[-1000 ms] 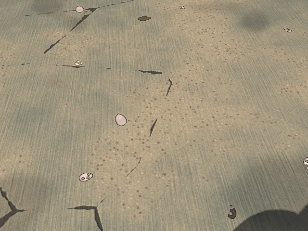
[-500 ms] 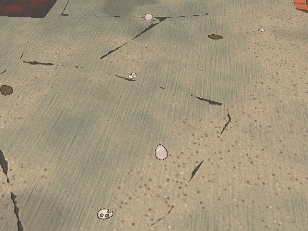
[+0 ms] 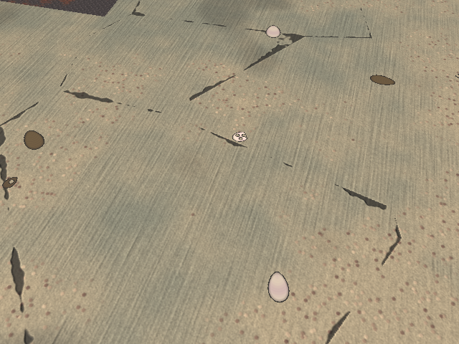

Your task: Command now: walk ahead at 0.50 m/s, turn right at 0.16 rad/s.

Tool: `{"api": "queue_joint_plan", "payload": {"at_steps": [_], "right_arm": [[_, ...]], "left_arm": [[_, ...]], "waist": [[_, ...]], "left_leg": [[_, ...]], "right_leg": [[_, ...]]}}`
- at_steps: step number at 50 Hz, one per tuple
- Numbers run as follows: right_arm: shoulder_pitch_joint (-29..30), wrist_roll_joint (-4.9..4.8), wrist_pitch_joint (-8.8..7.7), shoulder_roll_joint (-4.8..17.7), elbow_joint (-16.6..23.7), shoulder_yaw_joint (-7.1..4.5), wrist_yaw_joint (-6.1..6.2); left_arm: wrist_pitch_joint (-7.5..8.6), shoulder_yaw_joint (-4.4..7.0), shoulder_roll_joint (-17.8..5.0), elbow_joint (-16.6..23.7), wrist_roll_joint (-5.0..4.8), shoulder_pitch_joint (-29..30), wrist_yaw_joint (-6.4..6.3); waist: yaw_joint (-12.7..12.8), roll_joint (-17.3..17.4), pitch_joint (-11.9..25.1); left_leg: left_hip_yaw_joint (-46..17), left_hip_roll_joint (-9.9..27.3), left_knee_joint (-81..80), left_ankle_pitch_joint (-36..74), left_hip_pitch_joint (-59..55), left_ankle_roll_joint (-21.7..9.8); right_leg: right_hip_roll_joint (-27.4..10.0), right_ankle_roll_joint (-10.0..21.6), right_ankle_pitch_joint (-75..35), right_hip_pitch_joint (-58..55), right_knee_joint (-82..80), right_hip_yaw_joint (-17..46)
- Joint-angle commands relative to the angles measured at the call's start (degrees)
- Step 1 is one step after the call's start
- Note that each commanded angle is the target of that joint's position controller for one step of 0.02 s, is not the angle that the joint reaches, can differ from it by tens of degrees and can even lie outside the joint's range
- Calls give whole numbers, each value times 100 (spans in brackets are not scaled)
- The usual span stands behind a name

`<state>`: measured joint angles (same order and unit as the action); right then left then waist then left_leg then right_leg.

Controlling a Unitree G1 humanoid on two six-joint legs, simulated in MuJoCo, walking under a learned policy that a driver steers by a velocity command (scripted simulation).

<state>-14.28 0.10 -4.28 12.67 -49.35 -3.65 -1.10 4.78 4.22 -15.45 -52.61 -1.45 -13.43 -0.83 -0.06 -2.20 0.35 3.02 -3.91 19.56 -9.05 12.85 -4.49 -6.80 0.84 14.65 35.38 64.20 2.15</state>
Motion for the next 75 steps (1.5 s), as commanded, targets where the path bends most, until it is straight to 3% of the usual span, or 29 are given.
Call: {"api": "queue_joint_plan", "payload": {"at_steps": [1,7,12,15,16,17,18,19,20,22,23,26,31,36,40,41,42,43,44,46,48,54,59,61,62,63,65,69,75], "right_arm": [[67,47,-184,664,145,-169,83],[-158,10,-203,796,-158,-159,221],[-511,-52,-47,945,-451,-221,270],[-313,-77,82,1198,-383,-287,339],[-227,-74,120,1220,-351,-276,356],[-199,-45,100,1189,-250,-241,373],[-731,147,-66,371,13,33,226],[-427,-33,-352,655,53,20,90],[171,-251,-499,983,207,-94,32],[519,-89,-531,903,230,-103,119],[459,-15,-446,933,241,-157,159],[471,47,-248,715,373,-151,197],[1558,42,-230,474,709,-39,175],[1944,-72,-309,789,940,-93,87],[871,50,-457,1127,649,-224,66],[138,173,-467,1423,579,-293,89],[-336,223,-370,1793,366,-395,66],[-282,19,-333,1293,424,-286,15],[37,-17,-303,941,527,-179,5],[599,59,-222,672,545,-34,-29],[725,119,-204,524,390,50,-43],[811,32,-36,1028,92,-51,61],[748,-66,88,891,-117,53,74],[344,93,61,666,-197,144,56],[-110,73,67,511,-298,169,49],[148,68,107,620,-339,175,73],[380,-28,196,757,-339,115,119],[317,90,160,693,-391,145,157],[404,-16,222,781,-629,151,125]], "left_arm": [[-86,85,-219,241,14,-172,-27],[-56,-5,-38,639,48,946,154],[-86,-42,-91,1063,33,1559,338],[-109,94,-366,1143,34,1108,443],[-121,220,-580,976,21,329,440],[-148,421,-1020,763,21,-665,357],[-140,543,-1645,717,-11,-997,289],[-130,408,-1289,780,33,-1242,268],[-108,316,-938,777,96,-1009,234],[-56,225,-607,993,72,-114,223],[-41,167,-473,1069,100,102,207],[-36,193,-616,1106,48,62,127],[-91,275,-852,1037,16,-341,10],[-137,269,-741,889,-27,-660,-1],[-168,179,-462,967,67,-569,-46],[-152,86,-238,1081,155,-569,-44],[-122,19,-16,1095,-17,-1507,-51],[-129,88,-562,972,-16,-1588,-89],[-178,167,-849,1015,10,-1015,-104],[-272,177,-733,1165,144,-438,-139],[-360,126,-382,1178,119,-524,-109],[-488,10,-204,1206,117,-145,-137],[-538,45,-320,1191,191,199,-120],[-544,106,-736,1305,266,267,-170],[-572,119,-806,1224,216,443,-161],[-579,91,-507,1226,164,496,-97],[-563,114,-565,1141,175,346,-50],[-343,4,-292,1139,213,592,-58],[-368,28,-366,885,145,369,-75]], "waist": [[134,496,-28],[-186,476,-313],[-323,428,-475],[59,746,32],[482,721,397],[925,353,933],[475,-1155,1576],[682,-884,2279],[772,-622,1521],[301,268,575],[89,254,451],[-102,90,287],[256,-205,16],[372,-333,10],[-181,-414,486],[-469,162,1182],[-135,2075,1798],[-207,1591,1662],[-324,984,1048],[-115,417,488],[145,723,448],[111,896,795],[160,743,399],[-79,113,502],[-413,-567,589],[-171,-445,484],[-28,-385,31],[-198,-313,-108],[-78,219,408]], "left_leg": [[-999,1703,-1143,1412,-325,-932],[7,1518,-1275,1423,-426,-526],[229,1945,-709,2342,-1825,-391],[533,1926,535,5005,-1962,-182],[673,1788,1561,5345,-1700,-60],[731,1540,3156,4196,-534,158],[480,396,5428,-657,2190,558],[-777,32,6261,-2336,3112,466],[-966,417,6211,-1849,3674,296],[-848,859,5125,-1106,3102,276],[-849,994,4760,-962,2627,342],[-685,963,3889,-697,2229,619],[-534,524,1581,1233,1633,734],[-829,407,805,1207,1374,614],[-753,581,435,872,-102,144],[-1538,1440,670,1638,-1447,-205],[-3798,2670,476,1989,-3135,-1336],[-4368,2805,244,1495,-3032,-1327],[-3513,2556,270,1901,-2377,-1109],[-2309,2108,220,3335,-1144,-926],[-1613,1691,29,3806,-506,-780],[-961,1559,-179,3830,-157,-805],[-1030,1341,-28,1346,125,-455],[-780,862,385,-93,607,61],[-450,534,280,-805,566,241],[-255,420,391,-951,351,346],[-50,278,816,-1709,673,278],[-283,508,851,-181,324,283],[-408,607,1000,1241,-100,269]], "right_leg": [[-175,-32,-738,640,-393,403],[181,112,-2524,251,-2411,45],[275,362,-1577,766,-2896,-184],[788,658,-573,-433,-2905,-791],[1010,828,-687,-1483,-3168,-861],[698,1139,-938,-3240,-3386,-67],[-833,2252,-451,-5546,-3697,2998],[-1288,2564,154,-6219,-4647,4694],[-1045,2154,-78,-5796,-4700,3754],[-567,1753,-1269,-3936,-4793,2396],[-397,1674,-1738,-3315,-4924,2044],[-194,1664,-2168,-2490,-5122,1660],[288,1233,-1465,-1807,-5118,1207],[27,1088,-719,-2408,-4643,1941],[296,779,-1757,-2697,-3263,1920],[698,513,-1138,-2050,-1739,1441],[1527,42,1740,-145,68,805],[1179,-51,2185,432,827,1054],[1046,-127,1786,536,1100,1077],[723,-237,1351,186,654,788],[509,-271,1122,-510,-194,559],[503,-411,-155,-1749,-2313,87],[562,-108,-1057,-2615,-3995,-8],[-171,225,-2658,-3394,-3970,694],[-264,511,-2146,-3240,-3828,762],[24,442,-757,-2863,-3936,624],[216,415,1095,-2398,-4131,655],[233,343,-1059,-2118,-3704,576],[438,202,-2695,-2701,-3129,267]]}}
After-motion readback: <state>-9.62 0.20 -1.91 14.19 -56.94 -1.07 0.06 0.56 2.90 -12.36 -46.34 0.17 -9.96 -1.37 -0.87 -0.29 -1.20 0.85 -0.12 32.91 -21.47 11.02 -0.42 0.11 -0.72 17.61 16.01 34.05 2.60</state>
